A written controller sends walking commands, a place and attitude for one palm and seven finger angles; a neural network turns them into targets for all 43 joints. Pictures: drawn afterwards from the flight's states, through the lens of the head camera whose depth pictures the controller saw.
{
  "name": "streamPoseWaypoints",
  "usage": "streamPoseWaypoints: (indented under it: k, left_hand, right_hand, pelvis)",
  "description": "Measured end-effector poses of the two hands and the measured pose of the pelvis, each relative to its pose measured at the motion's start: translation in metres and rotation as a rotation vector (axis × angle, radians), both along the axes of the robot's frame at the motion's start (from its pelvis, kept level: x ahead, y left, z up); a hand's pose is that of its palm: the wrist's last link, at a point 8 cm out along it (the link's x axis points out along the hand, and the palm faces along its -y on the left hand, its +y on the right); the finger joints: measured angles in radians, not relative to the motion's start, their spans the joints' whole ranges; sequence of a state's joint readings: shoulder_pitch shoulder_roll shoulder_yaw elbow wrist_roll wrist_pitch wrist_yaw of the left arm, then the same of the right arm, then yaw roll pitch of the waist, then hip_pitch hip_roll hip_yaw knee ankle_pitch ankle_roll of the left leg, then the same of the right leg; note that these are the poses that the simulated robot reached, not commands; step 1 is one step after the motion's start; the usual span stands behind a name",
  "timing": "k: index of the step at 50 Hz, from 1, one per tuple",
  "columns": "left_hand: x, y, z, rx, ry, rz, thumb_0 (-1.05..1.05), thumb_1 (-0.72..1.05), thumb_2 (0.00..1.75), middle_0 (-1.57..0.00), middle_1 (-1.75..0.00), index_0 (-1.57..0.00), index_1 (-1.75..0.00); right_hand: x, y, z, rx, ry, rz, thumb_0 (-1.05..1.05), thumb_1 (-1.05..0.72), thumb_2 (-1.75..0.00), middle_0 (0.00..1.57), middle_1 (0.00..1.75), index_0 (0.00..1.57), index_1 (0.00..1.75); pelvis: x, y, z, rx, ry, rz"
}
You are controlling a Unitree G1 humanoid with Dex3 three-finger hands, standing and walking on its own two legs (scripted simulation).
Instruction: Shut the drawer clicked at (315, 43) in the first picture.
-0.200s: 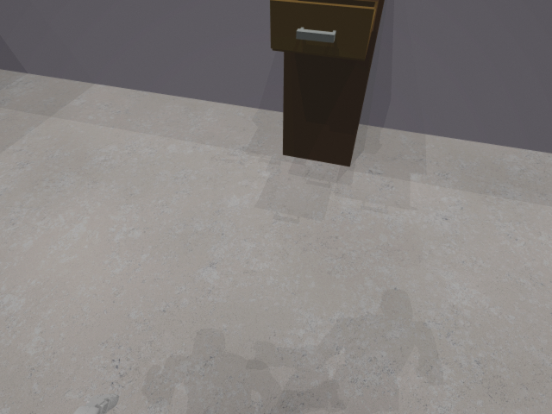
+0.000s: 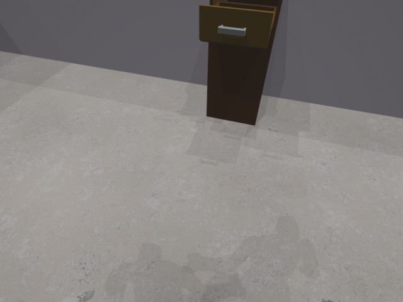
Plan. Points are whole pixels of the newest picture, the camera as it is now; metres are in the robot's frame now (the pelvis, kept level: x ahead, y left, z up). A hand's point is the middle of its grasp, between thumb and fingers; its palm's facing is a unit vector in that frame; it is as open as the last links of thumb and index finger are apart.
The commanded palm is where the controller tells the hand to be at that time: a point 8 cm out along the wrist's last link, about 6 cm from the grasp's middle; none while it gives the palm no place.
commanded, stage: stand and wait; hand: left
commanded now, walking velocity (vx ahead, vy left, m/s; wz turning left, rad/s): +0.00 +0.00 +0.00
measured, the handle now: (232, 29) +1.26 -0.08 +0.04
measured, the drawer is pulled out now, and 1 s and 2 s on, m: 0.29 0.29 0.29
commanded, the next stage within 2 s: look at it before walking up in 0.76 s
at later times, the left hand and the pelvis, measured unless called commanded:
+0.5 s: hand out of the picture +0.05 +0.25 -0.15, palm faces -0.02 -0.94 -0.33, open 7.4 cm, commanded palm none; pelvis -0.02 +0.00 +0.01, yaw +0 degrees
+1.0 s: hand out of the picture +0.05 +0.24 -0.15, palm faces -0.02 -0.94 -0.33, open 7.4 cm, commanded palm none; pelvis -0.02 +0.00 +0.01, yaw +0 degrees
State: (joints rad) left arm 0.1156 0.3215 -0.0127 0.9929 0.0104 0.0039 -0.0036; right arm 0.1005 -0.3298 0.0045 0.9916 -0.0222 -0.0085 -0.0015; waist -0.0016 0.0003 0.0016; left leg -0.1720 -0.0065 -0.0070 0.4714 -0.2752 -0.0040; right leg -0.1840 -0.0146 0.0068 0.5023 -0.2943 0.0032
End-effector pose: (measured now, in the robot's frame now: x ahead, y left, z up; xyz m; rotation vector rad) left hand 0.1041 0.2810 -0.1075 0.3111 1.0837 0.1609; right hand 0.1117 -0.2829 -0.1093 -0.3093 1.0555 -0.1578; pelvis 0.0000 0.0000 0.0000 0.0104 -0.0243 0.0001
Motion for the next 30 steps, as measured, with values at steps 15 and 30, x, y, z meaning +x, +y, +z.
streamPoseWaypoints:
  k: [15, 30]
  left_hand:
    - [-0.048, 0.008, -0.007, 0.006, 0.109, 0.048, 0.00, 0.90, 0.90, -0.20, -0.30, -0.20, -0.30]
    - [-0.062, 0.012, -0.005, 0.009, 0.128, 0.052, 0.00, 0.90, 0.90, -0.20, -0.30, -0.20, -0.30]
  right_hand:
    - [-0.037, -0.009, -0.003, -0.017, 0.099, -0.028, 0.01, -0.90, -0.90, 0.20, 0.30, 0.21, 0.29]
    - [-0.067, -0.009, -0.006, -0.013, 0.153, -0.048, 0.01, -0.90, -0.90, 0.20, 0.30, 0.21, 0.29]
  pelvis:
    - [-0.011, -0.001, 0.004, -0.004, -0.010, 0.002]
    - [-0.021, 0.000, 0.006, -0.005, -0.015, 0.002]
